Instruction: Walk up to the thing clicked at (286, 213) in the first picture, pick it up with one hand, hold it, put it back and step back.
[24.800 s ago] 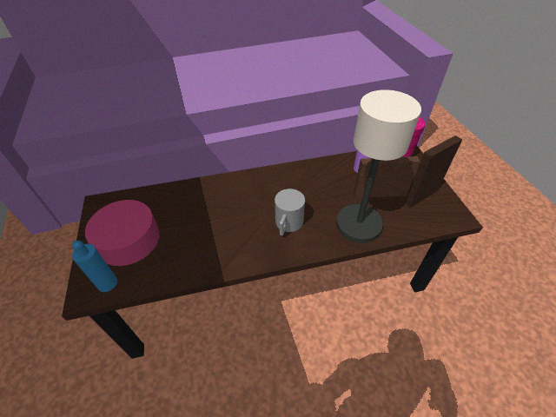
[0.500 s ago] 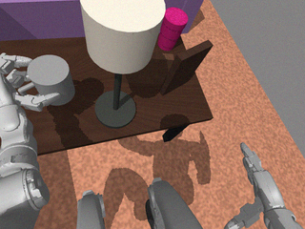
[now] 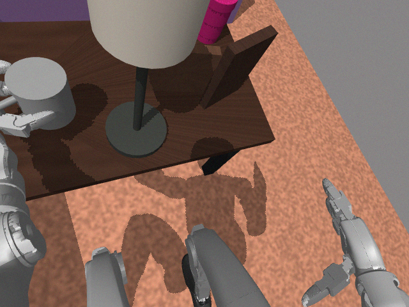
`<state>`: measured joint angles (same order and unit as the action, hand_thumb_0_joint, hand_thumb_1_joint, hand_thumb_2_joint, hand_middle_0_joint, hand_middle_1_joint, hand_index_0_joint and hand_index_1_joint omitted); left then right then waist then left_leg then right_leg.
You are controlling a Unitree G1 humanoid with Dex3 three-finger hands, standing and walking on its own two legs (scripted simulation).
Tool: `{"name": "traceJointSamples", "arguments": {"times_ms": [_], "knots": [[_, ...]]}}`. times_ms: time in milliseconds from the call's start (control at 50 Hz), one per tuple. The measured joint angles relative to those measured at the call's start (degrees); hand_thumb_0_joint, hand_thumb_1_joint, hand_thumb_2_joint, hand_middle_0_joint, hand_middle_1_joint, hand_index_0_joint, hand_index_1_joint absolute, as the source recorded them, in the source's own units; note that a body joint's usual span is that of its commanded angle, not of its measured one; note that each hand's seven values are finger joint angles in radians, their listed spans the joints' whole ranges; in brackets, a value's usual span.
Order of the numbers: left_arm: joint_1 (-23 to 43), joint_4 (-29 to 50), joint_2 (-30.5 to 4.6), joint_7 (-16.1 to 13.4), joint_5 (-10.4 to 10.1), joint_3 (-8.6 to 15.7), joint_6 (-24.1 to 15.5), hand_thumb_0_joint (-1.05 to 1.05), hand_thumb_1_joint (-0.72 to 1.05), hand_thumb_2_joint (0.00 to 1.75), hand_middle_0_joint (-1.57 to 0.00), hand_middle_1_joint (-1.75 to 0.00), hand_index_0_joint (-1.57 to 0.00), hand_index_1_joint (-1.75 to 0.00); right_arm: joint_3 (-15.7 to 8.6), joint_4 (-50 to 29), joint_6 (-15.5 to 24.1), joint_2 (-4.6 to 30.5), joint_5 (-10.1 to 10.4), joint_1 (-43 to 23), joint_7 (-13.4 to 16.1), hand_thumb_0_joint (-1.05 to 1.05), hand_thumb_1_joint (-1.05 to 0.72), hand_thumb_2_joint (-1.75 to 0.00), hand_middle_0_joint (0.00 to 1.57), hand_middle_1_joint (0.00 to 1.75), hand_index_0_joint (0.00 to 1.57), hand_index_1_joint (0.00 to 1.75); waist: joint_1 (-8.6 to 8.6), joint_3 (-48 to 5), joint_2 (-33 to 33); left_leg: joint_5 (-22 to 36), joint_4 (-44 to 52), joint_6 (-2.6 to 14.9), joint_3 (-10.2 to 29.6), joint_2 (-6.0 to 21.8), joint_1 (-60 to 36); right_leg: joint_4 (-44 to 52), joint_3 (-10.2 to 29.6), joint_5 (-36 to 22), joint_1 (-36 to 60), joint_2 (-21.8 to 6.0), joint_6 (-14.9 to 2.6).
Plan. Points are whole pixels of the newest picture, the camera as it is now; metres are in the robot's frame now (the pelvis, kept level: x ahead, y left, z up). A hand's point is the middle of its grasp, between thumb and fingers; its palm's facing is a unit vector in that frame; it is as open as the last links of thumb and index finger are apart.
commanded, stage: lower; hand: left
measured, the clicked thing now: (35, 100) +0.53 +0.19 -0.05
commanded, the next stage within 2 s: loosen in 0.82 s
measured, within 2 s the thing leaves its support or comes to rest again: rests again in 0.70 s
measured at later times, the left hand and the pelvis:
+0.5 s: hand (18, 103) +0.55 +0.23 -0.07, palm faces +0.27 -0.96 -0.04, open 11.0 cm; pelvis +0.00 +0.00 -0.02, yaw -1 degrees
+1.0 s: hand (24, 106) +0.55 +0.22 -0.09, palm faces +0.27 -0.96 -0.04, open 11.0 cm; pelvis -0.01 +0.00 -0.04, yaw -1 degrees
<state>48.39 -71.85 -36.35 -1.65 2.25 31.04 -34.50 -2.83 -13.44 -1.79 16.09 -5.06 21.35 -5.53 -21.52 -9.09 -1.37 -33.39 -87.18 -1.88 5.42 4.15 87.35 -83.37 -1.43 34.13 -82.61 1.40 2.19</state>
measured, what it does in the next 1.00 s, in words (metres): stands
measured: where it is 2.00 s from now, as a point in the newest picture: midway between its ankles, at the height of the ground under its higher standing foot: (160, 305)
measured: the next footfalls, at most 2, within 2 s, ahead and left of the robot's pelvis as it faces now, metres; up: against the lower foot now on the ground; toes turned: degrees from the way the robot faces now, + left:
none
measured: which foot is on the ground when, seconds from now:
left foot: down 0.00-1.00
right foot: down 0.00-1.00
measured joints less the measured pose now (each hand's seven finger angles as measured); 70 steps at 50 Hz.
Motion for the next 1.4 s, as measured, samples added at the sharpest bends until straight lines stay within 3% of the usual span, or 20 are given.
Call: {"name": "traceJointSamples", "arguments": {"times_ms": [240,1020,1180,1400], "knots": [[0.6,1.2,-2.4,-0.2,1.4,0.7,0.9,-0.01,-0.61,0.77,-0.81,-1.17,-0.83,-1.18,-0.4,-2.3,-0.2,0.3,-0.2,0.4,-0.6,-0.01,0.48,-0.06,0.06,0.05,0.06,0.05,-1.65,-0.3,-0.2,-0.8,-3.6,-0.07,0.8,-0.1,4.4,-3.3,-0.5,0.8,-4.1,0.1,0.06],[2.0,1.8,-3.9,-0.9,2.8,0.8,1.2,-0.01,-0.61,0.76,-0.82,-1.17,-0.83,-1.17,-1.7,-10.1,0.0,2.0,0.3,2.5,-2.1,-0.01,0.50,-0.06,0.06,0.05,0.06,0.05,-3.20,-0.1,-0.6,-1.6,-8.7,-0.21,1.5,-0.4,10.0,-8.5,-0.7,1.9,-9.6,0.2,0.14],[1.8,2.6,-3.4,-1.0,2.1,1.0,1.7,-0.02,-0.60,0.64,-0.83,-0.98,-0.86,-0.98,-2.3,-9.8,0.4,2.2,0.5,2.8,-2.0,-0.01,0.50,-0.05,0.06,0.05,0.06,0.05,-3.40,-0.1,-0.6,-1.7,-9.4,0.08,1.5,-0.5,10.7,-8.9,-0.6,1.8,-10.1,0.2,0.44],[2.1,3.5,-2.7,-1.7,2.8,0.7,2.4,-0.02,-0.61,0.31,-0.55,-0.53,-0.57,-0.52,-2.0,-10.3,0.2,2.0,0.5,2.7,-2.0,-0.01,0.49,-0.05,0.06,0.05,0.07,0.05,-3.69,-0.2,-0.7,-1.7,-9.7,0.44,1.3,-0.7,11.1,-9.0,-0.5,1.8,-10.2,0.0,0.69]]}}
